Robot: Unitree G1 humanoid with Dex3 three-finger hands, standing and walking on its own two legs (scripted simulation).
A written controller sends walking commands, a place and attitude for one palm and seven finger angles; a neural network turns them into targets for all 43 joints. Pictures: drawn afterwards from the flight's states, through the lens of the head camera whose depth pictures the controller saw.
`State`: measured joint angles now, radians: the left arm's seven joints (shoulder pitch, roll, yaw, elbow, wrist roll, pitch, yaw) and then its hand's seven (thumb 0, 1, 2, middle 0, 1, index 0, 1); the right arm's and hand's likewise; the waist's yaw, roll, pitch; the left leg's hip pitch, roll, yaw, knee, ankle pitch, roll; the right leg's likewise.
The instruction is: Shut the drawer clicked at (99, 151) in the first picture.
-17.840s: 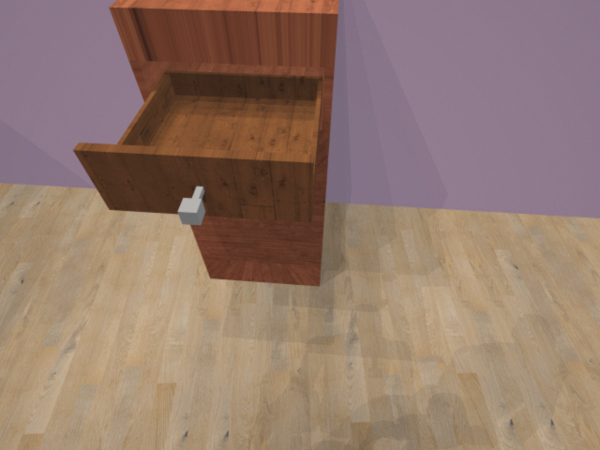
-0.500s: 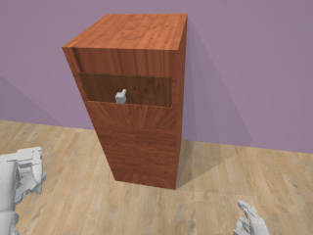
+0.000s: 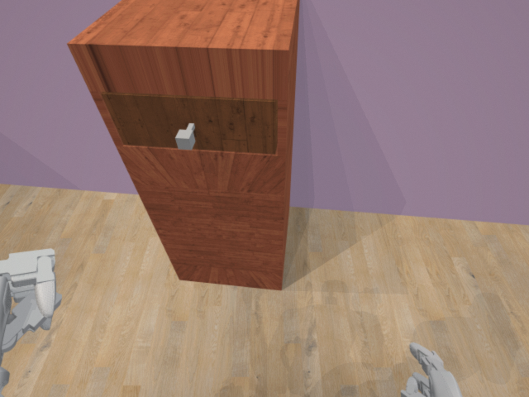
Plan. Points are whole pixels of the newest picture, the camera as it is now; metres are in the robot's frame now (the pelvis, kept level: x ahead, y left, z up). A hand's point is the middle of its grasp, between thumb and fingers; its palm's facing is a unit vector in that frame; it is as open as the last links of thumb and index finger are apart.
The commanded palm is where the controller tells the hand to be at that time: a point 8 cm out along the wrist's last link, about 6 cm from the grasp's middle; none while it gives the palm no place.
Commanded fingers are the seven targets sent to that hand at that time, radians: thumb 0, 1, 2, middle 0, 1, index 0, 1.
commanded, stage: step back with the hand held close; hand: left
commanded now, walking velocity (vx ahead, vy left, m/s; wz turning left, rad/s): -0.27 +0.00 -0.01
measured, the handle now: (187, 134) +0.63 +0.21 +0.04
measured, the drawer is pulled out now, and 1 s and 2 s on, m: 0.00 0.00 0.00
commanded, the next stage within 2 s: stop stepping back and stand still in 1.18 s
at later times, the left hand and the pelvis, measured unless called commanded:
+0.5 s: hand (17, 330) +0.15 +0.25 +0.17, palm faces +0.38 -0.80 -0.47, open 3.2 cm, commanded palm +0.09 +0.29 +0.18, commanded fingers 0.00 0.90 0.90 -1.40 -1.60 -1.40 -1.60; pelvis -0.04 +0.01 -0.02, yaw +0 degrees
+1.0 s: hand out of the picture +0.10 +0.19 +0.17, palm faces +0.16 -0.81 -0.56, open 3.2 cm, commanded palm +0.02 +0.25 +0.18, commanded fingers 0.00 0.90 0.90 -1.40 -1.60 -1.40 -1.60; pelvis -0.12 -0.02 +0.00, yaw -3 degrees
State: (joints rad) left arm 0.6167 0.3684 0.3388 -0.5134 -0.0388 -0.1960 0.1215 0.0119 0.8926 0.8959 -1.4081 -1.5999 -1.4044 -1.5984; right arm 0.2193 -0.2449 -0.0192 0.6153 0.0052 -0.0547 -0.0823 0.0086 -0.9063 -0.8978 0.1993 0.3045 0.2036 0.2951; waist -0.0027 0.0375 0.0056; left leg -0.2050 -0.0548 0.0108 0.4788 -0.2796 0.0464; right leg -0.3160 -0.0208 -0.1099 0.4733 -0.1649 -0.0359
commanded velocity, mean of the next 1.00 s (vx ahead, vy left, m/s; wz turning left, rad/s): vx -0.34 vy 0.00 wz -0.01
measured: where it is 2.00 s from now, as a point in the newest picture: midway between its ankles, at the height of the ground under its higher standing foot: outside the picture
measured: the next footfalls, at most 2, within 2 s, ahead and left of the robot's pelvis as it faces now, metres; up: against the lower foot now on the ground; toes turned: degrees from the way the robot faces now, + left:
right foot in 0.84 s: -0.16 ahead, -0.11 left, +0.00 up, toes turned -1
left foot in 1.18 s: -0.12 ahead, +0.07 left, +0.00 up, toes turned +2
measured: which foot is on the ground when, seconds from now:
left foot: down 0.00-0.98, up 1.00-1.00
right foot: down 0.00-0.60, up 0.62-0.82, down 0.84-1.00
